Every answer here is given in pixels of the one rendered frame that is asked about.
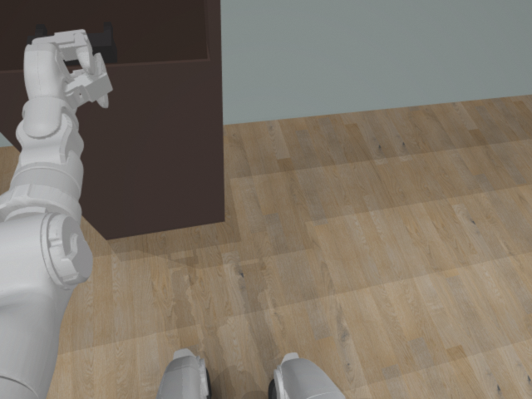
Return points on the cabinet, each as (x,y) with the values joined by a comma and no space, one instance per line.
(154,159)

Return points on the robot thigh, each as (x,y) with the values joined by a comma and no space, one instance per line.
(184,378)
(300,378)

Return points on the left robot thigh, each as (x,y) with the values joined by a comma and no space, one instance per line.
(184,378)

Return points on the drawer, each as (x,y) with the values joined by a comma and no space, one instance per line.
(143,30)

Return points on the robot left hand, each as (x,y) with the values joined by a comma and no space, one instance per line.
(45,73)

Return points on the handle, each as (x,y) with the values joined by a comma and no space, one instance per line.
(100,42)

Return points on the robot left forearm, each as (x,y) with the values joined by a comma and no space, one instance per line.
(49,173)

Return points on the robot left upper arm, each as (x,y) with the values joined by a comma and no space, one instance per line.
(42,259)

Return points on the right robot thigh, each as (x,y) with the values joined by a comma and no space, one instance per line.
(300,378)

